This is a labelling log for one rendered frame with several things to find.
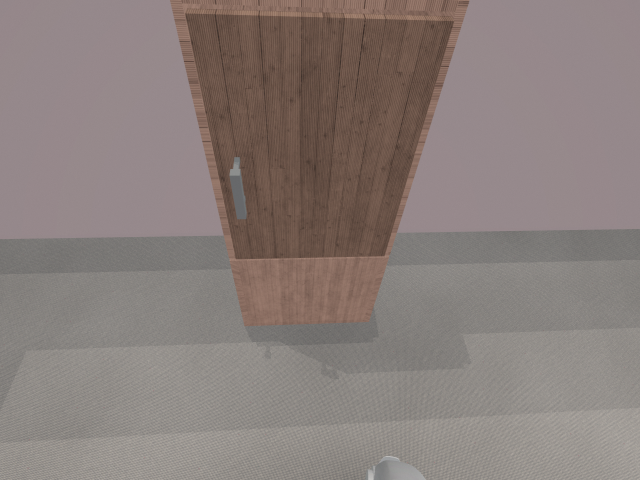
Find handle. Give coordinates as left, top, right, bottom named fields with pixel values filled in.
left=229, top=157, right=247, bottom=219

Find cupboard door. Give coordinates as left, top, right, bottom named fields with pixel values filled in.
left=185, top=8, right=454, bottom=259

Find robot right shin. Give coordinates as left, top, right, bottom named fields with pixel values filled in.
left=378, top=456, right=400, bottom=464

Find right robot thigh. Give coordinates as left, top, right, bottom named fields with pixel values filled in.
left=365, top=460, right=426, bottom=480

